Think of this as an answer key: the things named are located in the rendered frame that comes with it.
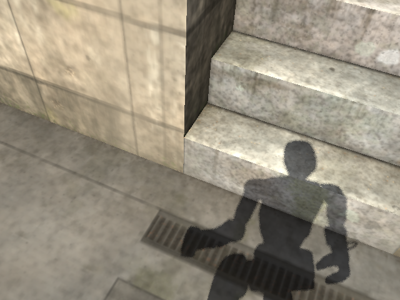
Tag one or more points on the stairs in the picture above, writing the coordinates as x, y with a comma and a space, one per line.
303, 114

